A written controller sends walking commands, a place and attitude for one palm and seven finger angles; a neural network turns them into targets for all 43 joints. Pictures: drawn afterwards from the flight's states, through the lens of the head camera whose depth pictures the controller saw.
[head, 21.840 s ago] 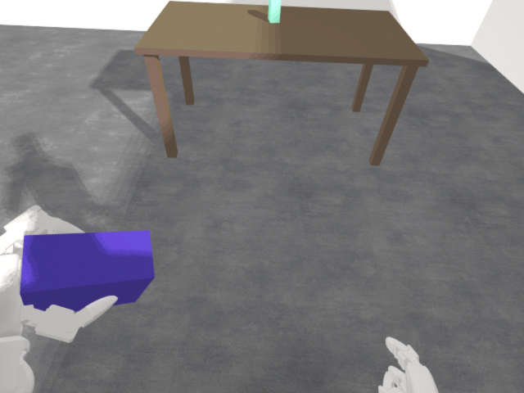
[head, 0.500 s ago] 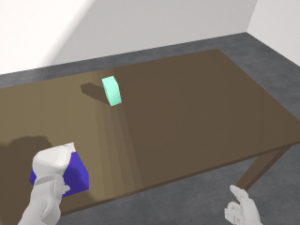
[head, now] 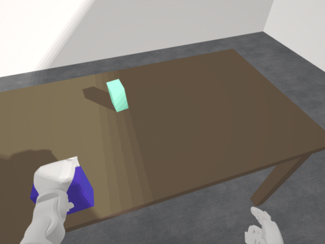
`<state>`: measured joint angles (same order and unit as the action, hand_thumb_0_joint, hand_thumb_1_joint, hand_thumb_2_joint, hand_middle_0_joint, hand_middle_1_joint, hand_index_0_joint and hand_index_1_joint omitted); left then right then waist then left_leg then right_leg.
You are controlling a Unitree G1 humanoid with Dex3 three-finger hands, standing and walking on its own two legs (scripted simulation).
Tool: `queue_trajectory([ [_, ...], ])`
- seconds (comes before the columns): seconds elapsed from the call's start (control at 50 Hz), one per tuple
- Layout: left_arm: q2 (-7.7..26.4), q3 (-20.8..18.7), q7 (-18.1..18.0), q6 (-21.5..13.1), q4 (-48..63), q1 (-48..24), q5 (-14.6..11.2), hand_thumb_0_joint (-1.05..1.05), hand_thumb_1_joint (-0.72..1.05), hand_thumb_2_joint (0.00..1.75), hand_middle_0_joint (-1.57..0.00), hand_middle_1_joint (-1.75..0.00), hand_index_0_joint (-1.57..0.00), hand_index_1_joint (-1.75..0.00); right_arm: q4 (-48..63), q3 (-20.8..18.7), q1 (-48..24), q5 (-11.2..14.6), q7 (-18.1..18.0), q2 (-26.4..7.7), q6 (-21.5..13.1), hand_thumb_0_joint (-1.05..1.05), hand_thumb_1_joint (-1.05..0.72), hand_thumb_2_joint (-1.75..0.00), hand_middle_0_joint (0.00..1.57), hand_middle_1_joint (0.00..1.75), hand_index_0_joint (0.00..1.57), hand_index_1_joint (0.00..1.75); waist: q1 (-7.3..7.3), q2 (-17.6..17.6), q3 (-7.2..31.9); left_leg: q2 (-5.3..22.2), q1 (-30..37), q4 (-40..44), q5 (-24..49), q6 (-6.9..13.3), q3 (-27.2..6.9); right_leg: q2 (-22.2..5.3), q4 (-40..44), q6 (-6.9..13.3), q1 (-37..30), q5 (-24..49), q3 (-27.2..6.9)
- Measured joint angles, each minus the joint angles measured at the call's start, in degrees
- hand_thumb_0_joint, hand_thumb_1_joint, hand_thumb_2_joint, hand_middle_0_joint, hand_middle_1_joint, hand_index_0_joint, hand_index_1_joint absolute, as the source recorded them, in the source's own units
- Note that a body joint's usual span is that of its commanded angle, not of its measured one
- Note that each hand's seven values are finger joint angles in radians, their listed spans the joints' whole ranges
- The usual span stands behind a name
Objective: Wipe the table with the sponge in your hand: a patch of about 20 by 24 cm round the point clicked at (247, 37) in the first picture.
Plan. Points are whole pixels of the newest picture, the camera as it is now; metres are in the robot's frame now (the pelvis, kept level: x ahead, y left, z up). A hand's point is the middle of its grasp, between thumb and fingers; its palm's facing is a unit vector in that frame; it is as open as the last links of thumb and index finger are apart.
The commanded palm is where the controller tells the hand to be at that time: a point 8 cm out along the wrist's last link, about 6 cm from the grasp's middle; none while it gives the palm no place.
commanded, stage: lower the sponge onto the table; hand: left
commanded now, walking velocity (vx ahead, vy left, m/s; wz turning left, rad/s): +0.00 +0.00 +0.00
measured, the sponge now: (68, 197) +0.23 +0.30 -0.06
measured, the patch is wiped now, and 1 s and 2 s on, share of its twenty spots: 0.00 0.15 0.40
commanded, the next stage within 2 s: wipe forward along the first lane in 0.14 s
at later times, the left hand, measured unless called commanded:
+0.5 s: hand (66, 177) +0.27 +0.31 -0.02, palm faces -0.11 -0.01 -0.99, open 9.9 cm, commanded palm +0.25 +0.29 +0.02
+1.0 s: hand (68, 157) +0.33 +0.33 -0.02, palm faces -0.14 +0.02 -0.99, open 10.0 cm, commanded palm +0.31 +0.32 +0.01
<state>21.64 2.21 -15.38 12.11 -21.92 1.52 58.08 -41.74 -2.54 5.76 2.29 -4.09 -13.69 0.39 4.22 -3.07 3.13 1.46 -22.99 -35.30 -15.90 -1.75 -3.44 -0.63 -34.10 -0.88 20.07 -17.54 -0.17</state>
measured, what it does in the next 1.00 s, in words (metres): stands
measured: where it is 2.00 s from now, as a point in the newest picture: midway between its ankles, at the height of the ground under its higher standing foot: outside the picture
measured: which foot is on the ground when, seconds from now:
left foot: down 0.00-1.00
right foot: down 0.00-1.00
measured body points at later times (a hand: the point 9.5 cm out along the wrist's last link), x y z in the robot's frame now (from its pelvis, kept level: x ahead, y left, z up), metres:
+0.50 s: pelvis -0.01 +0.00 -0.01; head +0.01 -0.01 +0.44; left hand +0.27 +0.30 +0.04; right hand +0.18 -0.24 -0.12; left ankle +0.02 +0.14 -0.73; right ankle +0.00 -0.13 -0.73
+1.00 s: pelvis -0.01 +0.00 -0.02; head +0.04 -0.01 +0.43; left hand +0.33 +0.33 +0.03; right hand +0.10 -0.27 -0.15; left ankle +0.02 +0.14 -0.73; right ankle +0.00 -0.13 -0.73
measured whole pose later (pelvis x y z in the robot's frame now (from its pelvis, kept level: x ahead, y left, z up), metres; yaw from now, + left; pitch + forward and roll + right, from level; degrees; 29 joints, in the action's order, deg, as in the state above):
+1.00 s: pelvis -0.01 +0.00 -0.02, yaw +0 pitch +12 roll -2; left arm 28.1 -1.8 -16.8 8.5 -46.9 -22.5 59.8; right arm -42.3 -2.9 12.0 3.4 -4.1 -15.5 4.3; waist 0.4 -2.8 6.9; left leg 1.9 -39.1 -44.4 -17.8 -1.7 -4.2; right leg 0.2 -42.6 -0.8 35.8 -19.2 0.2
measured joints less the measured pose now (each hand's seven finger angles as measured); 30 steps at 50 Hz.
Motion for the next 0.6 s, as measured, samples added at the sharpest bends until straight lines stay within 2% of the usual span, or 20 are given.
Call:
queue_trajectory([
  [0.34, -0.46, 0.60, -1.82, 0.64, -2.22, -2.07, 0.68, 0.00, -0.47, 1.03, -0.75, -1.35, -0.75, -1.35, 0.37, -0.20, 0.97, 0.37, 0.39, -0.03, 0.85, 0.01, -0.91, -0.89, 0.20, 0.30, 0.20, 0.30, -0.20, -0.08, 1.38, -0.32, -3.39, -2.41, -0.62, 0.16, -0.13, -0.23, -2.42, -0.19, 3.30, -0.72, 0.05],
  [0.48, 0.30, 1.01, -1.90, 0.64, -7.49, -8.35, 1.55, 0.00, -0.47, 1.03, -0.75, -1.35, -0.75, -1.35, -0.05, 0.18, 0.65, 0.62, -0.05, 0.12, 1.39, 0.01, -0.91, -0.89, 0.20, 0.30, 0.20, 0.30, -0.13, 0.22, 1.53, -0.49, -5.71, -3.67, -0.55, -0.01, -0.72, -0.32, -3.96, -0.02, 5.53, -1.01, 0.58],
  [0.6, 0.89, 0.42, -1.72, 0.47, -12.03, -12.43, 1.55, 0.01, -0.47, 1.03, -0.75, -1.35, -0.75, -1.35, 0.31, 0.47, 1.23, 0.82, -0.10, 0.04, 2.21, 0.01, -0.91, -0.89, 0.20, 0.30, 0.20, 0.30, -0.98, 0.09, 2.15, -0.30, -7.82, -4.69, -0.73, -0.08, -0.82, -0.08, -4.92, 0.04, 7.63, -1.11, 0.62],
])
